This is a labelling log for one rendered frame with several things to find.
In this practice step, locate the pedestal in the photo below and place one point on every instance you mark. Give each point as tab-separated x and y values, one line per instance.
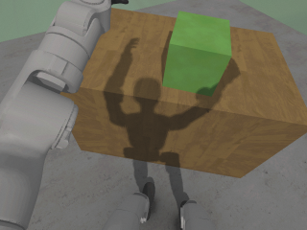
255	111

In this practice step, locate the carton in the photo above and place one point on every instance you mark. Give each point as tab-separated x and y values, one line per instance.
198	53

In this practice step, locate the left robot thigh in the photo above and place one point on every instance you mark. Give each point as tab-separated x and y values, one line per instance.
128	215

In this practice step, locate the robot left upper arm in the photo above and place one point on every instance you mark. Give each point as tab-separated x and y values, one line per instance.
38	121

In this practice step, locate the left robot shin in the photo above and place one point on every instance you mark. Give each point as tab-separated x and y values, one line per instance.
140	194

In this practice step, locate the robot left forearm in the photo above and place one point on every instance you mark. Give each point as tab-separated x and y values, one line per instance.
63	53

